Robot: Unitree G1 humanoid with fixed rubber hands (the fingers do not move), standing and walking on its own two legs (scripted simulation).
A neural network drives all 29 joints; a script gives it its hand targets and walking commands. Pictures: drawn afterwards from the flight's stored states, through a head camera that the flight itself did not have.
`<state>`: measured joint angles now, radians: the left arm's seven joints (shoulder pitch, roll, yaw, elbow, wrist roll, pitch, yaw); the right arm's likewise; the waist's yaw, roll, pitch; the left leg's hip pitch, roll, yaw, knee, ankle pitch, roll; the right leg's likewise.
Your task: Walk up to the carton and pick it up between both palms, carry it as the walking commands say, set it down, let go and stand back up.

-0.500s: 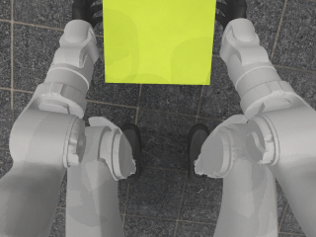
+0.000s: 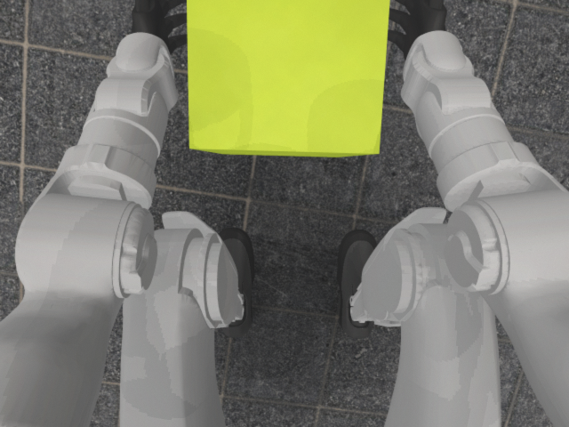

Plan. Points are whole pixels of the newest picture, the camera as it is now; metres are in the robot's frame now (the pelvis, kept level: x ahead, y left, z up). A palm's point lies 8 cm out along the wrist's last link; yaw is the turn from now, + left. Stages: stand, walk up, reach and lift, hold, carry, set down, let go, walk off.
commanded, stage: reach and lift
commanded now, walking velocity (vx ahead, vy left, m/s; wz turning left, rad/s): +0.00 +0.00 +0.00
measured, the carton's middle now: (284, 75) +0.51 +0.01 -0.24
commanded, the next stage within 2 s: none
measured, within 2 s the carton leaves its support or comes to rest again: leaves its support in 0.20 s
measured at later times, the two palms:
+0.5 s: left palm (163, 31) +0.53 +0.14 -0.13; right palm (450, 19) +0.53 -0.15 -0.11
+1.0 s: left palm (150, 20) +0.52 +0.14 -0.08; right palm (485, 6) +0.52 -0.15 -0.06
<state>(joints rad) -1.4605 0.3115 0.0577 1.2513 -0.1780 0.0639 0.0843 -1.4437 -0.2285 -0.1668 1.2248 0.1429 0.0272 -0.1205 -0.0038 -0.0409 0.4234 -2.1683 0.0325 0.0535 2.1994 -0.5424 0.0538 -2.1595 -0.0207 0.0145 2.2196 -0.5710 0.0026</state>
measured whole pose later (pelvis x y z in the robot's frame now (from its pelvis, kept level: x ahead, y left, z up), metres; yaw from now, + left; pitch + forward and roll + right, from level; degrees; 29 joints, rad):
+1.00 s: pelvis -0.03 -0.01 +0.04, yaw +0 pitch +22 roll +1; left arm -1.39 0.29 0.09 0.87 -0.13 0.36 0.17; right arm -1.38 -0.17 -0.25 0.76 0.04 0.32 -0.22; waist 0.00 -0.04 0.52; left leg -1.97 0.01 0.02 2.08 -0.49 0.01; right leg -1.97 0.03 0.02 2.10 -0.51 0.00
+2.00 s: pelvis -0.04 -0.01 +0.14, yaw -1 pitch +16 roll +1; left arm -1.24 0.18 0.23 0.65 0.02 0.50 0.13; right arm -1.24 -0.08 -0.32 0.58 -0.07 0.45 -0.18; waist 0.00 -0.04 0.52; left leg -1.58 0.00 0.02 1.77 -0.46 0.01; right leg -1.58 0.04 0.03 1.78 -0.47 0.01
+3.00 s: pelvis -0.02 +0.00 +0.26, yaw -2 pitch +11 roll +0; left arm -0.94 0.06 0.25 0.61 0.09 0.50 0.12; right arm -0.95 0.02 -0.33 0.55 -0.14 0.45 -0.15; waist 0.00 -0.04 0.32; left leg -1.14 -0.01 0.01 1.32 -0.38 0.01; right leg -1.14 0.04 0.04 1.33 -0.38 0.01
